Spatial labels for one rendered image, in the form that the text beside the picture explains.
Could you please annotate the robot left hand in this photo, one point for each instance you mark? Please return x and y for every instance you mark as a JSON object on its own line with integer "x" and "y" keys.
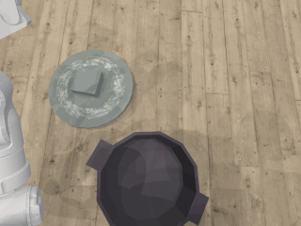
{"x": 12, "y": 17}

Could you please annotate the robot left upper arm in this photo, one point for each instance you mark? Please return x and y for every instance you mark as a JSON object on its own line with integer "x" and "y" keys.
{"x": 23, "y": 207}

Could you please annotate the table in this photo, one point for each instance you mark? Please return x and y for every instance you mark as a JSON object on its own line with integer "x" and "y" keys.
{"x": 223, "y": 77}

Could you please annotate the pot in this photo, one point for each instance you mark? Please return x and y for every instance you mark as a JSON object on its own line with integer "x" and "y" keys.
{"x": 147, "y": 179}

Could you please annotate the left robot forearm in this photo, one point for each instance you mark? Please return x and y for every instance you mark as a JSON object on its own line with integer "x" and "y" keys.
{"x": 14, "y": 167}

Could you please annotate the lid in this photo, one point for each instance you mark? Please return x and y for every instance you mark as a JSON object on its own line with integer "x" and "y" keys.
{"x": 84, "y": 111}

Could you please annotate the knob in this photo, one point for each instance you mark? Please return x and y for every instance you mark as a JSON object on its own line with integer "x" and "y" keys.
{"x": 87, "y": 82}

